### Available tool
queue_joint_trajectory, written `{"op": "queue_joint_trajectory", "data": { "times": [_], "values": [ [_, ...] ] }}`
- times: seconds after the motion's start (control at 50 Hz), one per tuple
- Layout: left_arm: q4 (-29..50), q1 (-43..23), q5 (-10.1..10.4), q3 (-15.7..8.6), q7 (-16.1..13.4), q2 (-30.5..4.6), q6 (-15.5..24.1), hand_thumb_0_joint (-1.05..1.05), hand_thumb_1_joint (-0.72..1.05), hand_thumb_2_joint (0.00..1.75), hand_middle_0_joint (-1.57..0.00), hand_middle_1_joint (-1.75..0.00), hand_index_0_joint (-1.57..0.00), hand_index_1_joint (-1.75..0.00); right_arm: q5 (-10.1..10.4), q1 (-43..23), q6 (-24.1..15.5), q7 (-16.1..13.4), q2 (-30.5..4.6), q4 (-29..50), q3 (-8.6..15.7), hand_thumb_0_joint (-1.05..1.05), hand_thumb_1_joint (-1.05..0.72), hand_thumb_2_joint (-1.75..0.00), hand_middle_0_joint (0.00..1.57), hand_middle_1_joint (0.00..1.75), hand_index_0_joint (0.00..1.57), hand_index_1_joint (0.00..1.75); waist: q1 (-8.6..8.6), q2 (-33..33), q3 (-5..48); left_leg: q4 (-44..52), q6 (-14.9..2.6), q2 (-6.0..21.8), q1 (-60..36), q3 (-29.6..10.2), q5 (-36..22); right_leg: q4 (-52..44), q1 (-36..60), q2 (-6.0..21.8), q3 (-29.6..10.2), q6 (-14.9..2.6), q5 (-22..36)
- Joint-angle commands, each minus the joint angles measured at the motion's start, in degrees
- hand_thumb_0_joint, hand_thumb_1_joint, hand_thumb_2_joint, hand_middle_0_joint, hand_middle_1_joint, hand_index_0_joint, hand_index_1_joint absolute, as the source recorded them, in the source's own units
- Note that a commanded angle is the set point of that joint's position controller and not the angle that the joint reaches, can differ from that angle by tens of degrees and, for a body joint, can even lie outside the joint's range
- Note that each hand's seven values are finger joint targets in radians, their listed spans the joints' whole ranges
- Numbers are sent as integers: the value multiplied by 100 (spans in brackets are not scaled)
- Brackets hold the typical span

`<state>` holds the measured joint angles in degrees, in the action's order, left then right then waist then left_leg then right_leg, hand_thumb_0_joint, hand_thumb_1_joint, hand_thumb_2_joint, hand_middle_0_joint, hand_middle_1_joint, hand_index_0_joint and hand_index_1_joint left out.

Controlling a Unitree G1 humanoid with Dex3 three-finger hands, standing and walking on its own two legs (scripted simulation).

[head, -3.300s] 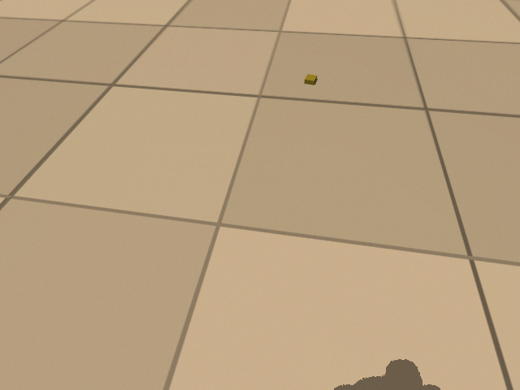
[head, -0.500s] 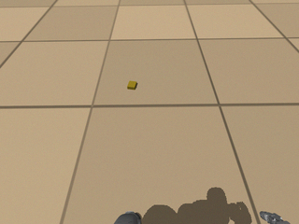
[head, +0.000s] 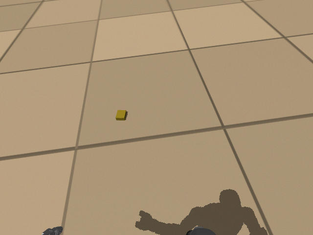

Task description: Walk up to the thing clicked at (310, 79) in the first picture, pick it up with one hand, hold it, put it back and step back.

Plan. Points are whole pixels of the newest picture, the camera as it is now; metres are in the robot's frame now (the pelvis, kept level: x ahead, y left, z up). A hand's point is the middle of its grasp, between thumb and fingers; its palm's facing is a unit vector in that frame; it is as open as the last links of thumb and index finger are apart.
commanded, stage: walk up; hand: left
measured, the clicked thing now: (121, 115) +1.14 +0.33 -0.74
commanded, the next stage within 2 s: none
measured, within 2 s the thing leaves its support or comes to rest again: neither
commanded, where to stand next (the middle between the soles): +0.77 +0.09 m, yaw +0 degrees
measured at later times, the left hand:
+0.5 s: hand (63, 228) +0.19 +0.30 -0.13, palm faces +0.07 -0.92 -0.38, open 7.4 cm
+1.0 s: hand (82, 147) +0.44 +0.29 -0.12, palm faces -0.01 -0.90 -0.44, open 7.4 cm
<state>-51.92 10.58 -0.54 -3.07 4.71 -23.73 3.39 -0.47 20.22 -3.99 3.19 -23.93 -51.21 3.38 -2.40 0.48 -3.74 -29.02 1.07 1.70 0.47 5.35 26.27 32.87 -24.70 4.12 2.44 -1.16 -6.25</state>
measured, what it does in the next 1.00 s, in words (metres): walks ahead: left foot, then right foot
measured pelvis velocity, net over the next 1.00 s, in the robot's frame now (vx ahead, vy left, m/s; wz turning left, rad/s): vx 0.39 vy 0.00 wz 0.04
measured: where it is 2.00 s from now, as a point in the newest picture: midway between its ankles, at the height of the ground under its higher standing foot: (152, 163)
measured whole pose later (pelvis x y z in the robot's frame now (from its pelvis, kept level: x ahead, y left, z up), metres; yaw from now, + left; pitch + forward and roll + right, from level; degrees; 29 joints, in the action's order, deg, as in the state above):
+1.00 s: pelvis +0.39 +0.00 +0.00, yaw +2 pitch -3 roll +1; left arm -52.5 15.5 -1.2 -3.3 3.1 -22.7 5.0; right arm -0.6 18.3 -2.0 3.0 -25.1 -50.0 3.9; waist -0.8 4.3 -5.0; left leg -43.6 -1.7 4.3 10.1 2.8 26.5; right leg 36.3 -22.0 2.3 4.1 -1.0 -11.3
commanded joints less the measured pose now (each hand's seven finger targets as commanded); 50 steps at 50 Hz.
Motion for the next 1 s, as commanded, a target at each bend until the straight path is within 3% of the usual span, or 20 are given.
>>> {"op": "queue_joint_trajectory", "data": {
  "times": [0.0, 0.02, 0.04, 0.12, 0.16, 0.28, 0.38, 0.46, 0.48, 0.5, 0.52, 0.54, 0.56, 0.62, 0.78, 0.9, 0.92, 0.94, 0.96, 0.98],
  "values": [
    [34, 1643, -32, -672, -287, -1938, 292, 0, 90, 90, -20, -30, -20, -30, 19, 154, -149, -76, -616, 718, 126, 0, -90, -90, 20, 30, 20, 30, 904, -1940, 1258, -3172, -511, -185, 2859, -52, -123, -1040, 3734, 1426, -2261, -586, -1337],
    [49, 1625, 53, -657, -297, -2107, 277, 0, 90, 90, -20, -30, -20, -30, 57, 97, -111, -116, -1135, 634, 242, 0, -90, -90, 20, 30, 20, 30, 926, -1651, 1175, -3806, -393, -381, 3699, -399, 452, -1657, 4034, 2147, -3969, -1211, -1252],
    [173, 1296, 121, -640, -326, -2091, 264, 0, 90, 90, -20, -30, -20, -30, 19, -43, -70, -187, -1368, 494, 281, 0, -90, -90, 20, 30, 20, 30, 851, -1314, 1029, -4158, -373, -47, 3735, -769, 362, -1712, 3535, 2330, -4146, -1488, -1340],
    [340, 462, 136, -397, -385, -1443, 314, 0, 90, 90, -20, -30, -20, -30, 115, -33, 41, -101, -1051, 235, 245, 0, -90, -90, 20, 30, 20, 30, 272, -919, 85, -3493, -368, 172, 2911, -1156, -859, -1863, 1597, 1068, -1428, -626, -157],
    [404, 481, 96, -349, -370, -1345, 364, 0, 90, 90, -20, -30, -20, -30, 45, -20, 116, -27, -1005, 181, 267, 0, -90, -90, 20, 30, 20, 30, 241, -829, 64, -3249, -300, 62, 2754, -1076, -1159, -1943, 1370, 889, -968, -742, 66],
    [585, 519, 2, -464, -340, -1541, 407, 0, 90, 90, -20, -30, -20, -30, -79, -806, 137, 140, -980, 437, 316, 0, -90, -90, 20, 30, 20, 30, 376, -694, -181, -1538, 4, 405, 3114, -952, -1559, -2297, 1475, 1200, -745, -1090, -1251],
    [485, 887, 35, -440, -334, -1552, 369, 0, 90, 90, -20, -30, -20, -30, -94, -1313, 24, 192, -869, 560, 301, 0, -90, -90, 20, 30, 20, 30, 570, -638, 7, -468, -176, 395, 2319, -467, -2027, -1639, 1665, 1168, -415, -915, -34],
    [522, 813, 40, -427, -365, -1634, 288, 0, 90, 90, -20, -30, -20, -30, -103, -713, -16, 157, -1031, 389, 392, 0, -90, -90, 20, 30, 20, 30, 142, -283, 205, -9, -437, 79, 1169, -155, -1748, -548, 1469, 1047, -255, -742, 849],
    [562, 900, 49, -337, -378, -1411, 257, 0, 90, 90, -20, -30, -20, -30, -174, 15, -65, 96, -1264, 183, 472, 0, -90, -90, 20, 30, 20, 30, -156, 311, 651, 177, -631, 21, 236, -328, -1393, 844, 1224, 668, 20, -583, 1147],
    [614, 1210, 97, -178, -378, -978, 233, 0, 90, 90, -20, -30, -20, -30, -263, 607, -99, 11, -1705, 108, 638, 0, -90, -90, 20, 30, 20, 30, -362, 1431, 1100, 564, -956, 942, -712, -1674, -590, 2448, 204, 210, 296, -323, 209],
    [595, 1408, 143, -159, -369, -806, 198, 0, 90, 90, -20, -30, -20, -30, -164, 461, -122, -47, -1999, 282, 675, 0, -90, -90, 20, 30, 20, 30, -192, 1791, 954, 1196, -1382, 2034, -1184, -3948, -111, 3189, -1243, -680, 110, -113, -2309],
    [473, 1132, 75, -266, -455, -1379, 145, 0, 90, 90, -20, -30, -20, -30, 28, 312, -92, -35, -2018, 314, 715, 0, -90, -90, 20, 30, 20, 30, -256, 1254, 802, 1325, -1804, 2354, -868, -4263, 42, 3624, -1360, -237, -322, -239, -2536],
    [452, 885, 60, -248, -450, -1494, 162, 0, 90, 90, -20, -30, -20, -30, 85, 148, -55, -71, -1808, 347, 662, 0, -90, -90, 20, 30, 20, 30, -196, 769, 410, 1363, -1818, 2225, -259, -3770, -383, 3797, -1324, -115, -526, -211, -2269],
    [245, 1239, 164, -213, -320, -1218, 131, 0, 90, 90, -20, -30, -20, -30, 92, -496, -123, -123, -1309, 515, 388, 0, -90, -90, 20, 30, 20, 30, 216, 613, -3, 1360, -1163, 1318, 840, -1570, -1863, 2962, -568, 124, -700, -151, -1396],
    [415, 550, 9, -253, -148, -1065, 93, 0, 90, 90, -20, -30, -20, -30, 2, -451, -172, -71, -1510, 683, 454, 0, -90, -90, 20, 30, 20, 30, 84, 918, -287, 1702, -1496, 1346, 1244, -1146, -732, 917, -331, 321, -185, 158, -691],
    [117, 994, -4, -354, -195, -1098, 235, 0, 90, 90, -20, -30, -20, -30, 24, -661, -45, -52, -1305, 822, 382, 0, -90, -90, 20, 30, 20, 30, 483, 277, 227, 246, -1090, 942, 1716, -611, -1200, -273, 1577, -162, 205, 35, -31],
    [9, 1447, -23, -426, -263, -1275, 285, 0, 90, 90, -20, -30, -20, -30, 20, -564, -33, -49, -1121, 850, 306, 0, -90, -90, 20, 30, 20, 30, 721, -203, 568, -771, -945, 672, 1848, -377, -1592, -398, 2313, -227, 142, -71, -346],
    [-71, 2000, -46, -555, -354, -1599, 344, 0, 90, 90, -20, -30, -20, -30, 30, -285, -37, -52, -782, 868, 194, 0, -90, -90, 20, 30, 20, 30, 946, -1312, 969, -2359, -732, 259, 2283, -60, -1189, -1035, 2925, 460, -930, -235, -1251],
    [115, 1910, -52, -623, -412, -2059, 386, 0, 90, 90, -20, -30, -20, -30, 36, 22, -5, -41, -566, 915, 98, 0, -90, -90, 20, 30, 20, 30, 745, -1967, 903, -3383, -414, -380, 3533, -169, 438, -1671, 3381, 1819, -3417, -741, -1578],
    [128, 1675, 49, -588, -403, -2120, 341, 0, 90, 90, -20, -30, -20, -30, -10, -204, 83, -128, -1195, 769, 264, 0, -90, -90, 20, 30, 20, 30, 799, -1271, 651, -3743, -375, -142, 3664, -598, 518, -1798, 2910, 2204, -4106, -1249, -1727]
  ]
}}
